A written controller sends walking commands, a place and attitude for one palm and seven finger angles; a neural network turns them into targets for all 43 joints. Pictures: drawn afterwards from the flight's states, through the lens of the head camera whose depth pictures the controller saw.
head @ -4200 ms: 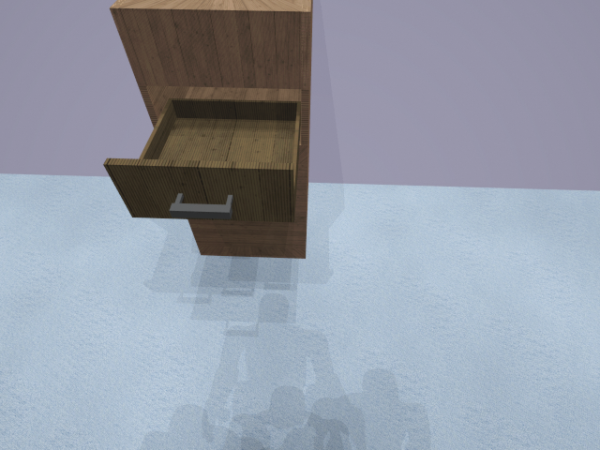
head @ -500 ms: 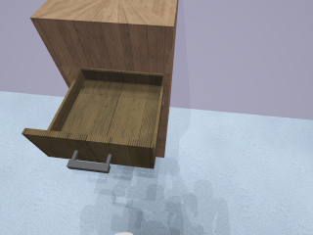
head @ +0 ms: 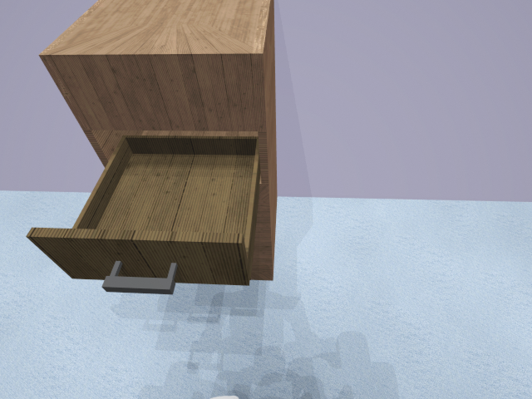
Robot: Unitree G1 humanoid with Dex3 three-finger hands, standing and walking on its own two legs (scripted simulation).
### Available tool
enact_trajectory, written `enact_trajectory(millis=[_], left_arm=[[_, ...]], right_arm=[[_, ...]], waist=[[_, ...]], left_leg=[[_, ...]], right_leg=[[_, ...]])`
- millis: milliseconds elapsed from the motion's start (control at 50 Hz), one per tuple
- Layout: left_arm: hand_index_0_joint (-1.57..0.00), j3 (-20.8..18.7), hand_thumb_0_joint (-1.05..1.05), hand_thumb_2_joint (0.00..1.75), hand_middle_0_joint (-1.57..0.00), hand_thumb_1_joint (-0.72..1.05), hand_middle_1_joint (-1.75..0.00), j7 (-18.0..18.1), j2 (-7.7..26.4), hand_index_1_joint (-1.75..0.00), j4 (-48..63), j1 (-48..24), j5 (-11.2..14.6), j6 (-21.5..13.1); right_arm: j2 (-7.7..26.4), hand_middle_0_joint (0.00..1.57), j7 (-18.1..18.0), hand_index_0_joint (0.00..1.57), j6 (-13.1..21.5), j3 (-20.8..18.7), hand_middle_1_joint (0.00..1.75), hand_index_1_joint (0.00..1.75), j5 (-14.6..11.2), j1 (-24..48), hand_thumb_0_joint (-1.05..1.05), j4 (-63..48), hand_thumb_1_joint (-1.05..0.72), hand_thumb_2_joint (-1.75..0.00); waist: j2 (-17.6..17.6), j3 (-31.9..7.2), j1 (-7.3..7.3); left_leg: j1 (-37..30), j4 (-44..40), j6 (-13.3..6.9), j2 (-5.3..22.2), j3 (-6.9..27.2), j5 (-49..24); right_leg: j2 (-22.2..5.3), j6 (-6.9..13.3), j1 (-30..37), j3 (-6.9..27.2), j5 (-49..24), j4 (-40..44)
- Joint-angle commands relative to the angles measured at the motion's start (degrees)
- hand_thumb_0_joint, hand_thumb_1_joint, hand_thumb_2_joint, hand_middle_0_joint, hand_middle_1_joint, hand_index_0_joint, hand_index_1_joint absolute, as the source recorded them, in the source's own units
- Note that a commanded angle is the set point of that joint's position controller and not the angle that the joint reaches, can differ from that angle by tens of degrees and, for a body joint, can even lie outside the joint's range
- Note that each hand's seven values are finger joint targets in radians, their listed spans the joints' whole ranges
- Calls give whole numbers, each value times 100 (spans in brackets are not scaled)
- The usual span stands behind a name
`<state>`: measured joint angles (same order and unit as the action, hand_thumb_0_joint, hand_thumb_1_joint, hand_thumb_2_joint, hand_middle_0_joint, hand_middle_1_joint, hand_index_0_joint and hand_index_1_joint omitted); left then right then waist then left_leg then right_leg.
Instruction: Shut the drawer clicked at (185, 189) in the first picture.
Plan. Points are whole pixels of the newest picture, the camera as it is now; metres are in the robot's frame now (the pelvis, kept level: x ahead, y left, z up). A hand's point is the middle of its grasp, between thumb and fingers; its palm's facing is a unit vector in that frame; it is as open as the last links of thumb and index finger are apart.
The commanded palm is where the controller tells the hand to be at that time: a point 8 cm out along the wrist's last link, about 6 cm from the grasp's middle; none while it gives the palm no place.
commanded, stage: come to a stop and stand still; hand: left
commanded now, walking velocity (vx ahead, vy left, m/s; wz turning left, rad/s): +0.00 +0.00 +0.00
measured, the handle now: (142, 275) +0.34 +0.26 -0.08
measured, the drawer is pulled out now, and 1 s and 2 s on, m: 0.30 0.30 0.30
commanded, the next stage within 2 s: look again from close up in 0.38 s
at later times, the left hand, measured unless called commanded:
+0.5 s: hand out of the picture -0.04 +0.16 -0.15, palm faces +0.00 -0.98 -0.20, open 7.3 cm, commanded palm none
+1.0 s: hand out of the picture +0.01 +0.16 -0.16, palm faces +0.00 -0.98 -0.17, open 7.3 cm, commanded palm none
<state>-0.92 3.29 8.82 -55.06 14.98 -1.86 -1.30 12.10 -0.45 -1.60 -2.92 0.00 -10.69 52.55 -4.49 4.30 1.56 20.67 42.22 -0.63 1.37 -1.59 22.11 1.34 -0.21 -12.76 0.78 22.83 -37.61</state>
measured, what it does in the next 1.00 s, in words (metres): stands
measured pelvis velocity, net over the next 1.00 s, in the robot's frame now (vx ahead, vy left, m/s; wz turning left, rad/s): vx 0.02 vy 0.00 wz -0.02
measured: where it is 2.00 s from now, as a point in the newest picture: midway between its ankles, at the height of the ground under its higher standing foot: outside the picture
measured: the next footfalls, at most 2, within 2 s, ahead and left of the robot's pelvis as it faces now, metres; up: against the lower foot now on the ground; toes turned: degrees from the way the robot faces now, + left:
none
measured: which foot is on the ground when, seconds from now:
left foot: down 0.00-1.00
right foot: down 0.00-1.00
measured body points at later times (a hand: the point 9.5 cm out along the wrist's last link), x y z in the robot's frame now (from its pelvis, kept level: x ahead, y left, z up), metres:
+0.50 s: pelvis -0.01 -0.01 +0.02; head -0.01 -0.02 +0.47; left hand -0.04 +0.21 -0.14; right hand -0.04 -0.24 -0.14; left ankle +0.04 +0.10 -0.72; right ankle -0.03 -0.13 -0.72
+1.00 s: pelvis +0.02 +0.00 +0.02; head +0.03 +0.00 +0.47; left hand +0.01 +0.21 -0.14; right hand +0.02 -0.23 -0.14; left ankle +0.04 +0.10 -0.72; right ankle -0.03 -0.13 -0.72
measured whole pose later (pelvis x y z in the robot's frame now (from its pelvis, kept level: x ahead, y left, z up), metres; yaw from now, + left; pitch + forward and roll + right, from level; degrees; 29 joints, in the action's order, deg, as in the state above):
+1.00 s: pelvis +0.02 +0.00 +0.02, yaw -1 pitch -1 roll +0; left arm 0.4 2.0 8.4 -63.8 17.3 -1.1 -1.2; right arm 8.7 -1.5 1.3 0.2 0.3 -15.0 64.3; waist 1.1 1.3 -0.1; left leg 13.3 26.4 -1.5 -0.6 -2.9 12.5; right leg -0.2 -0.5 -7.6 2.4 18.1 -26.4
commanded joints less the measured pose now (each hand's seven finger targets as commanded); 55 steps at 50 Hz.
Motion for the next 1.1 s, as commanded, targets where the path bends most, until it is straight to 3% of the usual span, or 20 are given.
enact_trajectory(millis=[0, 20, 40, 60, 80, 120, 160, 180, 240, 340, 600, 760, 780, 1000, 1020, 1040, 1060, 1080], left_arm=[[-20, -116, 0, 90, -20, 90, -30, 43, 820, -30, 542, -31, 124, 87], [-20, -98, 0, 90, -20, 90, -30, 31, 736, -30, 460, 96, 107, 159], [-20, -66, 0, 90, -20, 90, -30, 0, 700, -30, 359, 227, 91, 184], [-20, -42, 0, 90, -20, 90, -30, -35, 658, -30, 261, 425, 74, 181], [-20, -12, 0, 90, -20, 90, -30, -66, 664, -30, 185, 541, 55, 131], [-20, -6, 0, 90, -20, 90, -30, -101, 761, -30, 134, 540, 65, 81], [-20, -10, 0, 90, -20, 90, -30, -120, 832, -30, 141, 437, 63, 66], [-20, -11, 0, 90, -20, 90, -30, -126, 830, -30, 151, 378, 56, 55], [-20, -8, 0, 90, -20, 90, -30, -141, 808, -30, 74, 438, 80, 36], [-20, 26, 0, 90, -20, 90, -30, -154, 735, -30, -167, 611, 91, 8], [-20, 95, 0, 90, -20, 90, -30, -114, 526, -30, -712, 804, 116, -63], [-20, 68, 0, 90, -20, 90, -30, -96, 460, -30, -754, 785, 101, -41], [-20, 65, 0, 90, -20, 90, -30, -95, 481, -30, -752, 765, 87, -41], [-20, 64, 0, 90, -20, 90, -30, -105, 508, -30, -749, 720, 90, -17], [-20, 64, 0, 90, -20, 90, -30, 113, 606, -30, -819, 965, 15, -130], [-22, -486, 0, 90, -22, 90, -32, 67, 1827, -32, 8342, -3052, 1276, -1243], [-24, -629, 0, 90, -24, 90, -34, 330, 1482, -34, 7008, -686, 816, -1004], [-26, 196, 0, 90, -26, 90, -37, 459, 291, -37, 6057, 1052, 934, -281]], right_arm=[[448, 20, -15, 20, 208, 15, 30, 30, 115, -691, 0, -112, -90, -90], [530, 20, -9, 20, 196, 27, 30, 30, 145, -565, 0, -122, -90, -90], [570, 20, -24, 20, 181, 41, 30, 30, 145, -350, 0, -141, -90, -90], [567, 20, -26, 20, 173, 44, 30, 30, 128, -144, 0, -217, -90, -90], [532, 20, -27, 20, 186, 62, 30, 30, 128, -85, 0, -209, -90, -90], [440, 20, -21, 20, 168, 50, 30, 30, 118, -235, 0, -156, -90, -90], [420, 20, -9, 20, 138, 54, 30, 30, 126, -458, 0, -38, -90, -90], [374, 20, -11, 20, 143, 66, 30, 30, 126, -581, 0, 30, -90, -90], [385, 20, -16, 20, 178, 113, 30, 30, 125, -743, 0, 183, -90, -90], [354, 20, -30, 20, 219, 171, 30, 30, 104, -848, 0, 421, -90, -90], [207, 20, -100, 20, 352, 259, 30, 30, 37, -1014, 0, 1022, -90, -90], [149, 20, -122, 20, 355, 225, 30, 30, 46, -891, 0, 1074, -90, -90], [136, 20, -124, 20, 357, 229, 30, 30, 38, -889, 0, 1095, -90, -90], [255, 20, -132, 20, 353, 226, 30, 30, 51, -728, 0, 1050, -90, -90], [441, 20, -89, 20, 375, 213, 30, 30, 12, -215, 0, 611, -90, -90], [1344, 20, -315, 20, 1175, 39, 30, 30, -241, -474, 0, -1425, -90, -90], [794, 20, -540, 20, 1747, 217, 30, 30, -195, 68, 0, -1076, -90, -90], [595, 20, -462, 20, 1982, 123, 30, 30, -270, 38, 0, -1051, -90, -90]], waist=[[-460, -58, 55], [-987, 297, -64], [-737, 591, -192], [-289, 668, -310], [-18, 583, -363], [311, 213, -221], [698, 188, -103], [812, 140, -36], [568, 41, -35], [590, 100, -88], [498, -104, -161], [370, -67, -167], [520, -58, -165], [488, -59, -170], [337, 83, -305], [-385, -2938, 453], [-1062, -2946, -227], [-693, -1933, 37]], left_leg=[[-943, -1645, -315, 688, 797, -1807], [-206, -2278, -570, 1010, 1312, -1129], [362, -2629, -672, 1063, 1519, -102], [679, -2696, -629, 932, 1438, 668], [543, -2554, -510, 696, 1196, 672], [-54, -2251, -259, 364, 757, 685], [-439, -1952, -176, 236, 530, 397], [-603, -1946, -176, 243, 500, 219], [-657, -2003, -165, 279, 521, 127], [-500, -2104, -139, 311, 552, 46], [-817, -2066, -146, 416, 492, -1280], [-950, -2066, -173, 436, 470, -1379], [-953, -2059, -182, 449, 497, -1469], [-1120, -2090, -194, 449, 480, -1670], [-840, -937, -27, 512, 324, -2558], [-2543, -1616, -107, -118, 262, -2725], [-2916, -1638, -120, 205, 191, -3360], [-2025, -1811, 56, 225, 380, -3023]], right_leg=[[-334, 239, -931, 321, -911, 493], [-69, 129, -604, 2, 375, 271], [-47, 136, -417, -46, 477, 252], [-111, 172, -227, 40, 194, 457], [-167, 219, -201, 231, -59, 820], [-369, 274, -535, 609, 488, 1438], [-493, 312, -1025, 874, 1131, 1825], [-492, 304, -1099, 844, 1113, 1890], [-491, 290, -1071, 817, 994, 1904], [-516, 285, -878, 779, 776, 1939], [-557, 240, -173, 524, -1050, 1639], [-552, 219, -182, 481, -1175, 1579], [-540, 206, -141, 460, -1241, 1578], [-575, 167, -100, 406, -1393, 1588], [-822, 107, -253, 717, -2792, 1780], [-313, 167, 214, -111, -2743, 1012], [-114, 270, -58, -274, -1779, 588], [-79, 166, -695, -580, -936, 451]])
